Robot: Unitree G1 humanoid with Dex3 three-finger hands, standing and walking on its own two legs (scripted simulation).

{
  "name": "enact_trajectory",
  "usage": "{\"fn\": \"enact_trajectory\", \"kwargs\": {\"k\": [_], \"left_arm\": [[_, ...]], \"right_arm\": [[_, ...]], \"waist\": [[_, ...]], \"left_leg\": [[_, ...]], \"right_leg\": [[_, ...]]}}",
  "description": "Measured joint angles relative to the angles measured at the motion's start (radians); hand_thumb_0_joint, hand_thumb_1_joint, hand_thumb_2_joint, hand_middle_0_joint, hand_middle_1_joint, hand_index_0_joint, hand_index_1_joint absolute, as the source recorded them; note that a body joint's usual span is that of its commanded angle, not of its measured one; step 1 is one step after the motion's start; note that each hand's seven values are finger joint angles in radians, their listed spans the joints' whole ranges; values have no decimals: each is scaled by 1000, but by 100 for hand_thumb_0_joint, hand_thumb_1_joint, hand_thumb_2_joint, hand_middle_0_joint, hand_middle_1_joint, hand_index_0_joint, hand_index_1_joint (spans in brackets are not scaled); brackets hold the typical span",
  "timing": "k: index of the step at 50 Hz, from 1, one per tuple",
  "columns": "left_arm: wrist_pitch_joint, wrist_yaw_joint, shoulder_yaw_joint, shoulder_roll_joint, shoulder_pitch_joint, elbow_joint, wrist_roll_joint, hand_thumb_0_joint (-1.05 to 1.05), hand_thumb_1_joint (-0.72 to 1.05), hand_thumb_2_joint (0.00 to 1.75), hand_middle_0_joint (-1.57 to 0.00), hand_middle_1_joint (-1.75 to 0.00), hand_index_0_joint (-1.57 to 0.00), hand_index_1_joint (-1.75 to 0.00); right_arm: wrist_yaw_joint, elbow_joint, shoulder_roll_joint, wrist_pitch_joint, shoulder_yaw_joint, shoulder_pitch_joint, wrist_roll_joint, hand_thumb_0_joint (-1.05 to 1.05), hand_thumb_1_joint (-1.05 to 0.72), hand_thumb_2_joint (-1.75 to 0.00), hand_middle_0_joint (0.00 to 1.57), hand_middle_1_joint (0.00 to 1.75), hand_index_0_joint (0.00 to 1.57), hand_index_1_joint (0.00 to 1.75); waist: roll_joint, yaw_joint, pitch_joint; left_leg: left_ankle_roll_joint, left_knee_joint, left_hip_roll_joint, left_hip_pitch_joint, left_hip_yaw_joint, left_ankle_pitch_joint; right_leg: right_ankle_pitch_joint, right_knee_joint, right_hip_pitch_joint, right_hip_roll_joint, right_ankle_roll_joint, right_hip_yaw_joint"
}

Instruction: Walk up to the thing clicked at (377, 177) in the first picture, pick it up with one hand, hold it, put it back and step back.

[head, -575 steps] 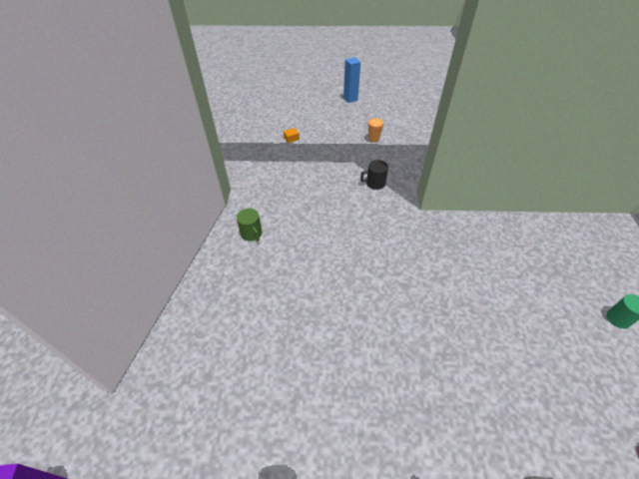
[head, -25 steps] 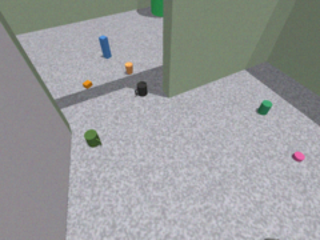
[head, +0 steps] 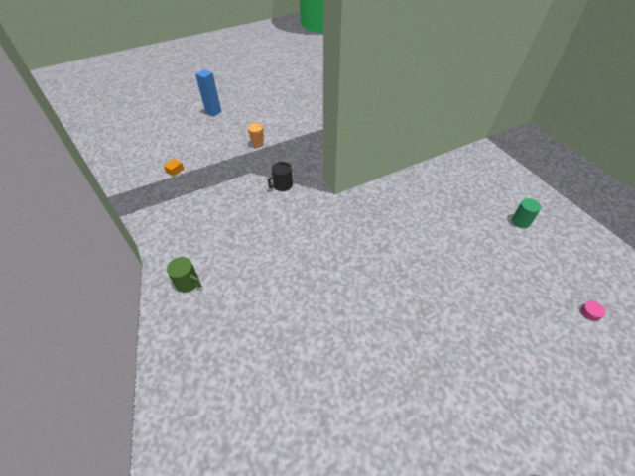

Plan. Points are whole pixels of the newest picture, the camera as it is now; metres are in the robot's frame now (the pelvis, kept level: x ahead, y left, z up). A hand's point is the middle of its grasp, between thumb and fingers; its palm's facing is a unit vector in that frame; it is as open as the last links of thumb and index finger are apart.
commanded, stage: stand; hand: left
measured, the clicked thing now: (279, 178) +1.41 +0.18 -0.73
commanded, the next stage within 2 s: walk up in 0.12 s
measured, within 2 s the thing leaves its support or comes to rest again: neither
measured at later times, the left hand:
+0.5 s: hand (164, 463) +0.16 +0.23 -0.14, palm faces -0.03 -0.89 -0.45, open 7.4 cm
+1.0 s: hand (198, 326) +0.38 +0.23 -0.17, palm faces -0.06 -0.94 -0.34, open 7.4 cm
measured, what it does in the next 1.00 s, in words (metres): walks ahead: right foot, then left foot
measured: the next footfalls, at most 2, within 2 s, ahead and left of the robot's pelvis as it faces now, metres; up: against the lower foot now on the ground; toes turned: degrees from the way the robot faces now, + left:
right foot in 0.40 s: +0.15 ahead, -0.19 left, +0.00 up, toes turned -8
left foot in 0.84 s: +0.40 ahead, +0.09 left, +0.00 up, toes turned +5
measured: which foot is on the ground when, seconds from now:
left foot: down 0.00-0.42, up 0.44-0.82, down 0.84-1.00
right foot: down 0.00-0.16, up 0.18-0.38, down 0.40-0.86, up 0.88-1.00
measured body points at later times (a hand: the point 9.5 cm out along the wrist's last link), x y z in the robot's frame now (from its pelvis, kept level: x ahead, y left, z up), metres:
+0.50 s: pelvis +0.08 -0.07 -0.02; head +0.07 -0.09 +0.43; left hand +0.16 +0.28 -0.11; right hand +0.10 -0.41 -0.15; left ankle +0.03 +0.09 -0.70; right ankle +0.11 -0.18 -0.75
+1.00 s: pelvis +0.31 -0.04 -0.02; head +0.34 -0.02 +0.43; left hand +0.38 +0.28 -0.14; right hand +0.39 -0.36 -0.11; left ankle +0.36 +0.08 -0.75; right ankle +0.25 -0.18 -0.67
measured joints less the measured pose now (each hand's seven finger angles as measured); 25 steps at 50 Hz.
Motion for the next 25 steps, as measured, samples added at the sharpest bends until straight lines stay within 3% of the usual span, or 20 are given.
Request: {"fn": "enact_trajectory", "kwargs": {"k": [7,10,13,18,20,22,23,25], "left_arm": [[2,-8,9,0,1,-12,4,1,90,90,-20,-30,-20,-30],[5,-39,38,16,40,-39,23,1,90,90,-20,-30,-20,-30],[4,-60,56,47,57,-55,28,1,90,90,-20,-30,-20,-30],[-8,-91,82,96,80,-94,23,1,90,90,-20,-30,-20,-30],[-22,-92,91,108,96,-106,24,1,90,90,-20,-30,-20,-30],[-46,-77,105,110,107,-121,29,1,90,90,-20,-30,-20,-30],[-54,-66,106,104,112,-130,31,1,90,90,-20,-30,-20,-30],[-58,-56,97,82,130,-138,24,1,90,90,-20,-30,-20,-30]], "right_arm": [[6,-10,1,-1,-8,7,-6,1,-91,-90,20,30,21,30],[33,-51,-2,-23,-44,44,-21,1,-91,-90,20,30,21,30],[40,-90,-15,-46,-67,84,-27,1,-91,-90,20,30,21,30],[50,-105,-59,-30,-87,135,-40,1,-90,-90,21,30,21,30],[51,-108,-81,-17,-94,151,-42,1,-90,-90,20,30,21,30],[44,-110,-102,-2,-94,162,-43,1,-90,-90,20,30,21,30],[40,-106,-106,9,-93,163,-37,1,-91,-90,20,30,21,30],[40,-100,-110,16,-88,157,-22,1,-91,-90,20,30,21,29]], "waist": [[-3,1,-3],[-7,7,-32],[0,-6,-32],[6,-13,-20],[14,-11,-23],[47,-5,-23],[59,4,-24],[80,22,-26]], "left_leg": [[7,19,0,-5,2,-34],[38,55,4,-13,25,-128],[52,25,24,10,32,-84],[12,34,55,61,49,-103],[14,123,70,52,51,-179],[44,355,92,-25,-7,-330],[45,496,70,-83,-60,-352],[43,680,19,-183,-119,-300]], "right_leg": [[-35,20,-6,1,-8,1],[-218,224,-97,0,-39,-18],[-246,407,-207,-4,-43,-54],[-178,329,-251,-50,-35,-90],[-113,242,-211,-56,-36,-110],[-45,272,-207,-29,-36,-138],[-71,302,-207,-19,-39,-149],[-93,281,-169,-5,-47,-161]]}}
